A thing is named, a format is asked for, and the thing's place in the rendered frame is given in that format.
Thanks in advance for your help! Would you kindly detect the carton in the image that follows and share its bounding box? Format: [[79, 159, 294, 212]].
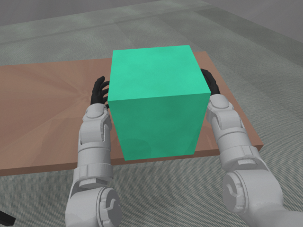
[[107, 45, 211, 161]]

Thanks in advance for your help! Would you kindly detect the table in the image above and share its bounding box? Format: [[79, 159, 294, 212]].
[[0, 51, 264, 226]]

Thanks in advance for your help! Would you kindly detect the right robot forearm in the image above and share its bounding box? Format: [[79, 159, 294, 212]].
[[206, 94, 284, 200]]

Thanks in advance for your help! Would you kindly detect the right robot upper arm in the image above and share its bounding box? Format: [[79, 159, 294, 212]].
[[223, 169, 303, 227]]

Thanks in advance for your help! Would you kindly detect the left robot forearm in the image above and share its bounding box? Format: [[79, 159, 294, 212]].
[[65, 103, 114, 214]]

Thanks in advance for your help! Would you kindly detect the right robot hand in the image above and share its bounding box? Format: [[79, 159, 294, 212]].
[[201, 69, 220, 95]]

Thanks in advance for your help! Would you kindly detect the left robot upper arm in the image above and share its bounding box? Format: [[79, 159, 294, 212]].
[[65, 186, 122, 227]]

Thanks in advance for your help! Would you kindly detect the left robot hand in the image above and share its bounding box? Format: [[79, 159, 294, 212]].
[[90, 76, 110, 109]]

